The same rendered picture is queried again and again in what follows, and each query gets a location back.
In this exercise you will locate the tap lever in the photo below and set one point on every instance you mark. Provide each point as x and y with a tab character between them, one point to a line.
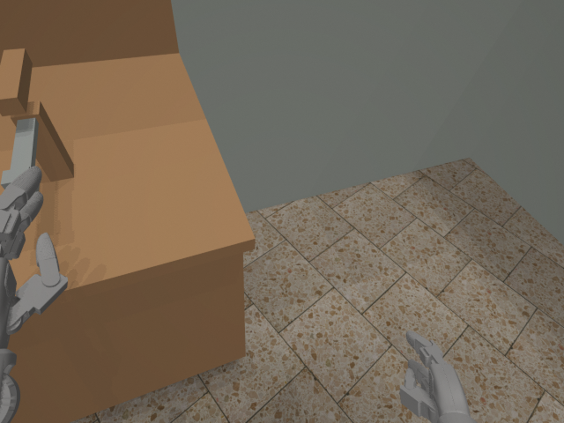
24	150

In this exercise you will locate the counter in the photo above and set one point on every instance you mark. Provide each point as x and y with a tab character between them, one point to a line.
137	201

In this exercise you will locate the robot left hand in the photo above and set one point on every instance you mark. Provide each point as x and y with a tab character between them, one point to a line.
19	206

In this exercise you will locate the robot left forearm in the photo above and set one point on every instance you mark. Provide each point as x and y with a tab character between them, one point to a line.
9	389

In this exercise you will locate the robot right hand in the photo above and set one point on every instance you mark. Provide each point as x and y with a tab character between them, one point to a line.
441	391

